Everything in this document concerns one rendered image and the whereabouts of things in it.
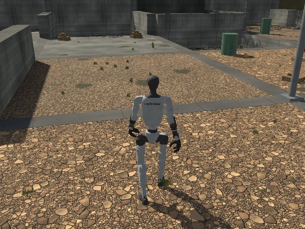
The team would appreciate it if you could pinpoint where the robot left upper arm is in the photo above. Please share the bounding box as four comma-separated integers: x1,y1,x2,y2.
131,95,143,121

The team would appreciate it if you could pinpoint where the right robot thigh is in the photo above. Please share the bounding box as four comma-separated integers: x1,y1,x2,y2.
158,133,168,159

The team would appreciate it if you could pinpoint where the right robot hand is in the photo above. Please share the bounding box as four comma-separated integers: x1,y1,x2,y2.
170,139,181,153

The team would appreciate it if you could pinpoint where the right robot forearm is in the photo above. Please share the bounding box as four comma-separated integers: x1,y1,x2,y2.
170,116,180,141

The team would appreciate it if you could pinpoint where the left robot forearm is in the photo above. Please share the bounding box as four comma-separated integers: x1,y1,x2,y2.
128,114,136,130

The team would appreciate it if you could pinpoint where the right robot foot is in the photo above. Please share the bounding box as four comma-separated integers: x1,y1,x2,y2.
158,176,164,187

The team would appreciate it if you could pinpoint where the robot right upper arm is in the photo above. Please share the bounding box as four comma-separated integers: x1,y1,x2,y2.
163,96,174,123

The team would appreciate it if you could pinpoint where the left robot hand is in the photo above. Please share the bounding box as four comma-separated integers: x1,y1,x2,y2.
129,128,140,137

